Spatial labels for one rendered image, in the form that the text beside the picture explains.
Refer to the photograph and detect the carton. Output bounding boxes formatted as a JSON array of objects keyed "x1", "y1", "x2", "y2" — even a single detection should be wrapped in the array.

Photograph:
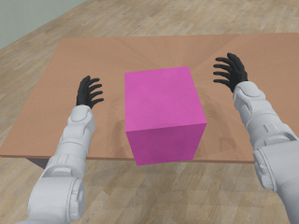
[{"x1": 124, "y1": 66, "x2": 207, "y2": 166}]

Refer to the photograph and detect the robot left forearm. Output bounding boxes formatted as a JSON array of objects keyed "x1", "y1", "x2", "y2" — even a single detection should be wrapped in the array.
[{"x1": 27, "y1": 105, "x2": 96, "y2": 216}]

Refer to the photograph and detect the left robot upper arm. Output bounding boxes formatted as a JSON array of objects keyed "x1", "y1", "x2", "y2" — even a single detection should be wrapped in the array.
[{"x1": 14, "y1": 176, "x2": 85, "y2": 224}]

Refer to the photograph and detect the table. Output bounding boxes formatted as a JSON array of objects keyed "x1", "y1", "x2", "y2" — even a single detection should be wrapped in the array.
[{"x1": 0, "y1": 33, "x2": 299, "y2": 170}]

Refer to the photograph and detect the left robot hand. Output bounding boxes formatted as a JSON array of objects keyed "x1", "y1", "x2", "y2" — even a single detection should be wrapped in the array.
[{"x1": 76, "y1": 76, "x2": 104, "y2": 109}]

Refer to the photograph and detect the right robot upper arm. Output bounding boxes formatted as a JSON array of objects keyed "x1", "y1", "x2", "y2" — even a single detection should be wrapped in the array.
[{"x1": 252, "y1": 140, "x2": 299, "y2": 224}]

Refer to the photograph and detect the robot right forearm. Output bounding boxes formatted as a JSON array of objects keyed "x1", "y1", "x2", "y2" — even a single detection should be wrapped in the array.
[{"x1": 233, "y1": 81, "x2": 299, "y2": 151}]

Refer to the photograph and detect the right robot hand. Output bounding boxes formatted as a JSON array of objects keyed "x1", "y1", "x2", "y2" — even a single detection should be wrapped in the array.
[{"x1": 213, "y1": 52, "x2": 248, "y2": 93}]

